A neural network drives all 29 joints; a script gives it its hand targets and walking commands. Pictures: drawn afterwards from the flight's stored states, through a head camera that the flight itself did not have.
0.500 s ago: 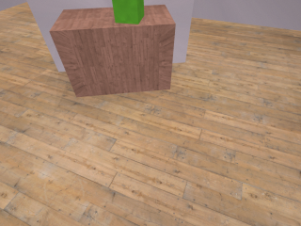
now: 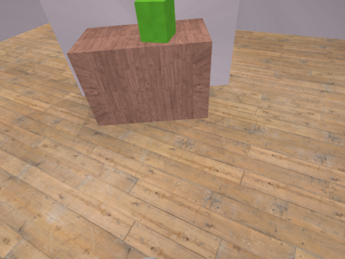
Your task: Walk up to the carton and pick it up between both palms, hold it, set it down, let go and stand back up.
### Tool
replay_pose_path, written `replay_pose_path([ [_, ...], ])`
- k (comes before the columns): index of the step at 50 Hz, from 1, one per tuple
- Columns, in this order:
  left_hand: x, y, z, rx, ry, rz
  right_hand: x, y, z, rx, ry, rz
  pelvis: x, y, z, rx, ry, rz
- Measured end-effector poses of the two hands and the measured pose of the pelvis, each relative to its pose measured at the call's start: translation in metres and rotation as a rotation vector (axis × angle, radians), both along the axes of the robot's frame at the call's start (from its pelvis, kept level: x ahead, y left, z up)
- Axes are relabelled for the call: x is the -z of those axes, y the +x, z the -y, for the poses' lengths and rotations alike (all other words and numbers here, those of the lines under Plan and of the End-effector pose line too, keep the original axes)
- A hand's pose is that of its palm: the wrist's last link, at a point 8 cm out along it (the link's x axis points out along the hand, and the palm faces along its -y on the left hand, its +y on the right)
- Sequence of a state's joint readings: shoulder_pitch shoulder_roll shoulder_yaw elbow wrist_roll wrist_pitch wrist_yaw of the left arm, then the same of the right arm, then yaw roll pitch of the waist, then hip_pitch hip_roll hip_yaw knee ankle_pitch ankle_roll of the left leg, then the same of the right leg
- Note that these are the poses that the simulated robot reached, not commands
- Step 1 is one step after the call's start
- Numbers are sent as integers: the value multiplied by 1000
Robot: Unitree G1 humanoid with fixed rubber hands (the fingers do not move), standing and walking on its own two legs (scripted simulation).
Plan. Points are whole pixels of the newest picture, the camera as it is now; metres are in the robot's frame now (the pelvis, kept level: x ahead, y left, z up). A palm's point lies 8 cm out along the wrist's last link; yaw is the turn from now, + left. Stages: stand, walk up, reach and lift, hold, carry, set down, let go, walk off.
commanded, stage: walk up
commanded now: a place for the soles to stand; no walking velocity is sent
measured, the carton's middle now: (156, 18) +1.60 +0.15 +0.04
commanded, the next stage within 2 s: none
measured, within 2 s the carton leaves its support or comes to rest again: neither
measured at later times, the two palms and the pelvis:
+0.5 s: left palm (76, 207) +0.31 +0.33 -0.11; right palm (255, 200) +0.31 -0.20 -0.09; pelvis +0.27 +0.07 +0.01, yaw +2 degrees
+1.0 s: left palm (111, 138) +0.58 +0.28 -0.09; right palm (247, 143) +0.55 -0.24 -0.12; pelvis +0.53 +0.02 +0.00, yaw +4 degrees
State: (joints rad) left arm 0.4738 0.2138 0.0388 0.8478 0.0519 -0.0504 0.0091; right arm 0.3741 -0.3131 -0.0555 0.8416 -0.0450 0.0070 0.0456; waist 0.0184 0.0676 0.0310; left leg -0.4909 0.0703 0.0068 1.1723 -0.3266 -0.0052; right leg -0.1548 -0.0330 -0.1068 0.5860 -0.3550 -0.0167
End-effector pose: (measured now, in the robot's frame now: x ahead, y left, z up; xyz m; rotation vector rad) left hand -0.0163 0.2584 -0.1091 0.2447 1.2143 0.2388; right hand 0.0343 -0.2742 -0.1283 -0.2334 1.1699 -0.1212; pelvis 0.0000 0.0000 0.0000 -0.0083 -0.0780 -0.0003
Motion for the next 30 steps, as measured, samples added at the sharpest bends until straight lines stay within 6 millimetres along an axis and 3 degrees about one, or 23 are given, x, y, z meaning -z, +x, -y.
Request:
replay_pose_path([
  [4, -4, 2, 9, -29, -38, -77, -19, 77, -12, -56, 18, 91, -9, 35, -2, -3, 2, -21],
  [9, 0, 26, 7, -52, -79, -148, -30, 171, -40, -118, 33, 171, -8, 84, -13, -10, -6, -44],
  [13, 15, 65, -11, -61, -93, -185, -31, 248, -71, -160, 32, 238, 4, 136, -29, -9, -12, -63],
  [16, 33, 111, -32, -30, -94, -202, -24, 293, -87, -163, 3, 281, 19, 176, -46, -16, 7, -69],
  [19, 32, 175, -51, 3, -92, -132, -22, 302, -90, -114, -27, 249, 17, 207, -60, -28, -18, -56],
  [25, -1, 329, -76, 103, -68, 139, -38, 278, -76, 11, -80, 87, -7, 265, -69, -37, -20, -29],
  [30, -16, 418, -74, 140, -73, 236, -42, 275, -70, 48, -83, -20, -14, 314, -68, -54, -5, -33],
])
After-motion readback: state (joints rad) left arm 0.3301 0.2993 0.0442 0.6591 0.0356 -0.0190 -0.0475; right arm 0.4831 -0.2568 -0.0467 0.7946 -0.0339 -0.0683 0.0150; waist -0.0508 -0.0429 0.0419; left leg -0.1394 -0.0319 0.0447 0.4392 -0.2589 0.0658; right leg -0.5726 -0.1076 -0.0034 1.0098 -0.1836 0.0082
